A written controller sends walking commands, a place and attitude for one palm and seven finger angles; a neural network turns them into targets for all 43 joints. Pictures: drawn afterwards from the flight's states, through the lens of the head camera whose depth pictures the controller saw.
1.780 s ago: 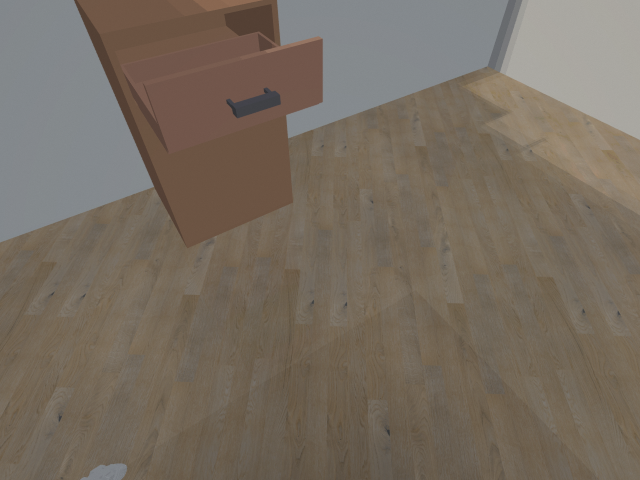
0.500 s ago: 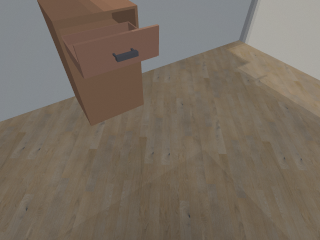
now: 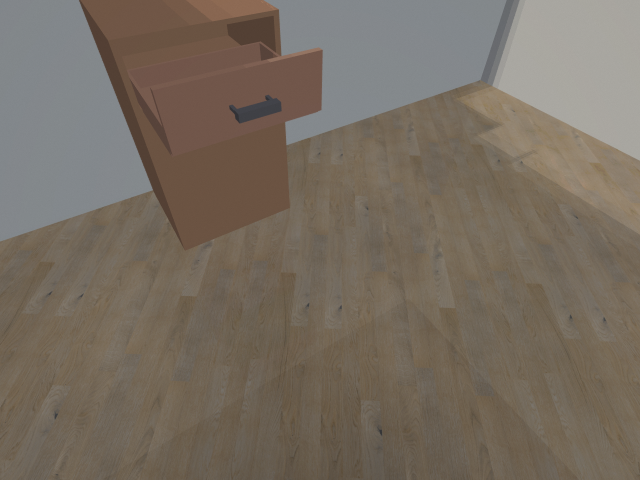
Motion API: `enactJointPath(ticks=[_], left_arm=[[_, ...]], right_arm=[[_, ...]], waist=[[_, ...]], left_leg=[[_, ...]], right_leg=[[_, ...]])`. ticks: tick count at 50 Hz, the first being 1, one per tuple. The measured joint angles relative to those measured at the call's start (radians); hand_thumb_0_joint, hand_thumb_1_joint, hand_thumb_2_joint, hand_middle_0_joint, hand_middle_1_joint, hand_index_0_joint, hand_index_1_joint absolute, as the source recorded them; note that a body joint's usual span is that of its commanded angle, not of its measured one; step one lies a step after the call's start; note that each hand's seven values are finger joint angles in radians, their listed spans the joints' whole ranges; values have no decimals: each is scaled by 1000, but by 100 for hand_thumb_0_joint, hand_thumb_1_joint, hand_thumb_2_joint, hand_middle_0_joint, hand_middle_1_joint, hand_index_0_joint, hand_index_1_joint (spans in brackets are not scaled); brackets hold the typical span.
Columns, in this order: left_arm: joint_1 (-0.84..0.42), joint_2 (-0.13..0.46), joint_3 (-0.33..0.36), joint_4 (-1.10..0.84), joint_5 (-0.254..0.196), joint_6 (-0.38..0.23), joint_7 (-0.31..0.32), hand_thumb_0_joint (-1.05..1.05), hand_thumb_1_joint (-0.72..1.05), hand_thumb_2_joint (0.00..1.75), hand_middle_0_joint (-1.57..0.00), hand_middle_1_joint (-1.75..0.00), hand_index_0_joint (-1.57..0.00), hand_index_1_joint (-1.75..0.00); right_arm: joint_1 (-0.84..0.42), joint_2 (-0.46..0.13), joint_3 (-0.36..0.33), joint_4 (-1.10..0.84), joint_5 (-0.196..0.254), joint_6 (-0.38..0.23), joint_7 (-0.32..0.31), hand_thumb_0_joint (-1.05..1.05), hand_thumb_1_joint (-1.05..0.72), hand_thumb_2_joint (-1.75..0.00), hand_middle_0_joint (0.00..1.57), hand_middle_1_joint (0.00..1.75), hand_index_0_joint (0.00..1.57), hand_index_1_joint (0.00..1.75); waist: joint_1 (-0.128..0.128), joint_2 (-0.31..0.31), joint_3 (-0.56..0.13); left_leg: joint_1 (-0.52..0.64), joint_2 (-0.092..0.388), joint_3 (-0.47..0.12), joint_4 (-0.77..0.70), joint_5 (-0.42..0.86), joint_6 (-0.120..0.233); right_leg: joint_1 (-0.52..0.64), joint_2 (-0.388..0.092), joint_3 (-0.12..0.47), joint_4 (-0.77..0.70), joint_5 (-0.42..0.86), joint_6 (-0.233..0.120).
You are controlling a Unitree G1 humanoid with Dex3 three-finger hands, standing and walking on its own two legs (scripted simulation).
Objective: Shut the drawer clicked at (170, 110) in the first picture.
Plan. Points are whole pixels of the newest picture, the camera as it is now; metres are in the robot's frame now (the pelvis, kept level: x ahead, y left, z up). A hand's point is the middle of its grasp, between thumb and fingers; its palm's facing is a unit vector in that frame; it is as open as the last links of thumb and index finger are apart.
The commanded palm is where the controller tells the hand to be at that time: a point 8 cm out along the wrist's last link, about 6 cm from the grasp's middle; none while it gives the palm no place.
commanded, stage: walk to a spot facing it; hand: left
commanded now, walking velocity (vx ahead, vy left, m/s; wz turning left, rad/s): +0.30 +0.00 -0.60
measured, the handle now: (254, 106) +0.98 +0.23 -0.04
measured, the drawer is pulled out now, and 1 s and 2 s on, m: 0.30 0.30 0.30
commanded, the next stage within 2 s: turn to face it in 1.62 s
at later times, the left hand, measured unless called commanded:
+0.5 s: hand out of the picture +0.09 +0.12 -0.17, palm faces -0.13 -0.97 -0.19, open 7.4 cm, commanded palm none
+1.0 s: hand (263, 332) +0.41 +0.13 -0.19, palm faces -0.35 -0.92 -0.17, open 7.4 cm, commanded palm none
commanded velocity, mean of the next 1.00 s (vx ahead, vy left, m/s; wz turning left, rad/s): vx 0.34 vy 0.00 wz -0.45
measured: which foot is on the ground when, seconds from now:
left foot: down 0.00-0.30, up 0.32-0.80, down 0.82-1.00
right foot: down 0.00-0.82, up 0.84-1.00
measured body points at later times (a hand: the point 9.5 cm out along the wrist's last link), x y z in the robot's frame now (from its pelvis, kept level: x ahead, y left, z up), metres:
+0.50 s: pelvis +0.09 -0.05 -0.01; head +0.10 -0.07 +0.44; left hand +0.09 +0.18 -0.15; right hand +0.08 -0.30 -0.17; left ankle +0.13 +0.09 -0.66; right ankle +0.04 -0.11 -0.75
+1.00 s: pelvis +0.32 -0.04 -0.01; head +0.34 -0.02 +0.44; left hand +0.43 +0.18 -0.17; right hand +0.29 -0.28 -0.14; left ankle +0.38 +0.02 -0.75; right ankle +0.24 -0.14 -0.65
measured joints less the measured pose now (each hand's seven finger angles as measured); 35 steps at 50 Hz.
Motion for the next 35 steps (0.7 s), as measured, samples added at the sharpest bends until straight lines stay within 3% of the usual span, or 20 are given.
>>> enactJointPath(ticks=[4,8,12,14,16,18,21,27,35], left_arm=[[33,-18,9,-5,4,17,-1,0,91,90,-20,-30,-20,-30],[102,-46,25,-27,9,34,-20,0,91,90,-20,-30,-20,-30],[154,-83,44,-37,11,40,-38,1,91,90,-20,-30,-20,-30],[165,-104,50,-45,12,32,-46,1,91,90,-20,-30,-20,-30],[173,-116,55,-61,16,4,-47,1,91,90,-20,-30,-20,-30],[178,-130,56,-67,8,-23,-30,1,91,90,-20,-30,-20,-30],[210,-152,50,-65,7,-40,-13,0,91,90,-20,-30,-20,-30],[277,-189,41,-32,12,-51,-8,0,91,90,-20,-30,-20,-30],[315,-193,47,-14,16,-63,10,0,91,90,-20,-30,-20,-30]], right_arm=[[17,18,-5,-7,-8,8,-3,0,-91,-90,21,30,20,30],[65,50,-19,-36,-11,10,1,0,-91,-90,21,30,20,30],[117,76,-37,-55,-12,-12,1,0,-91,-90,21,30,20,30],[141,80,-43,-53,-14,-17,0,0,-91,-90,21,30,20,30],[165,83,-47,-46,-10,-11,2,0,-91,-90,21,30,20,30],[172,88,-49,-27,-8,10,5,0,-91,-90,21,30,20,30],[151,96,-56,-22,-12,23,12,0,-91,-90,21,30,20,30],[63,117,-72,-95,-14,5,21,1,-91,-90,20,30,20,30],[-49,138,-70,-152,-9,-1,31,0,-91,-90,20,30,20,30]], waist=[[11,0,-16],[17,-5,-31],[16,-3,-16],[13,12,-2],[13,26,12],[20,33,19],[31,30,14],[25,10,2],[61,13,13]], left_leg=[[-14,7,23,50,-38,0],[-28,19,64,121,-104,5],[0,39,120,142,-149,-7],[14,61,139,166,-177,-22],[-35,91,138,322,-253,-18],[-139,90,88,579,-296,-3],[-278,82,63,782,-201,-1],[-445,93,58,735,-42,-26],[-490,84,52,555,18,-18]], right_leg=[[-25,8,22,53,-30,-2],[-78,20,56,178,-148,-16],[-167,-7,-15,365,-255,-12],[-174,-18,-59,338,-236,-11],[-163,-11,-84,285,-128,-28],[-152,8,-97,306,-144,-59],[-88,33,-83,217,-144,-75],[27,53,-12,22,-80,-77],[164,61,65,-57,-130,-55]])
